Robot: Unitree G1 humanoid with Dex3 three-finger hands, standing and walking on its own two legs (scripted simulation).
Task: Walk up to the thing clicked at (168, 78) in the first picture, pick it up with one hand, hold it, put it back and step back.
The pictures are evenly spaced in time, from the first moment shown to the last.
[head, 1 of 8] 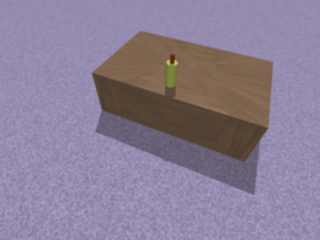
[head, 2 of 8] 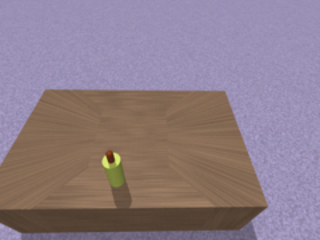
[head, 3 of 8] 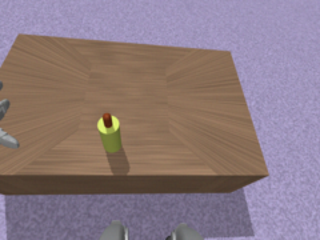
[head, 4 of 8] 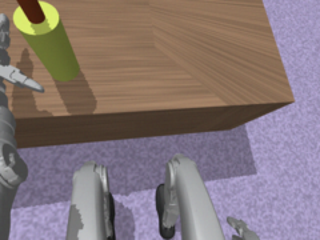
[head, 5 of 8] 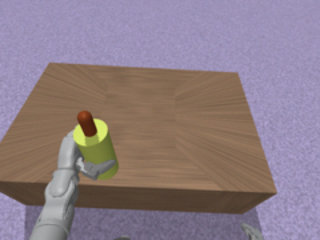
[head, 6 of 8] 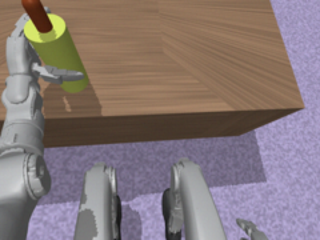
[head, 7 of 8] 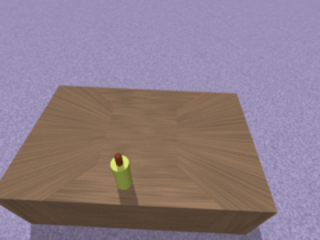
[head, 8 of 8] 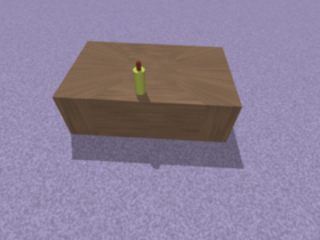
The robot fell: no
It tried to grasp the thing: yes
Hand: left
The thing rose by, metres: 0.30
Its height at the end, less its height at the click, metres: +0.00
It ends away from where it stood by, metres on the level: 0.03
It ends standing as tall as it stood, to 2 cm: yes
